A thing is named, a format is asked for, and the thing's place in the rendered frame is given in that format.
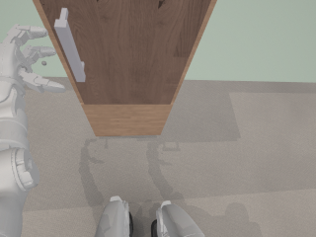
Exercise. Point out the handle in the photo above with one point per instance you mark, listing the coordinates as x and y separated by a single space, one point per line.
68 44

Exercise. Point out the cupboard door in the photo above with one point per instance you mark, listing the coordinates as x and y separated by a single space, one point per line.
134 51

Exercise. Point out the robot left thigh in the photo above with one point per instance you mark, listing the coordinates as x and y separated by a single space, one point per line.
114 218

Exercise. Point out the robot left forearm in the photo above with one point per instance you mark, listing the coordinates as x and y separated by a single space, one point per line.
13 119

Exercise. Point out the robot left hand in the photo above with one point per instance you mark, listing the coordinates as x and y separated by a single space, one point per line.
12 60

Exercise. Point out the robot right shin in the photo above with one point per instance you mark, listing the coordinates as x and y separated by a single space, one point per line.
159 234

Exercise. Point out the robot left upper arm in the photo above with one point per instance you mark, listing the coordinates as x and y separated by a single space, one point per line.
18 175

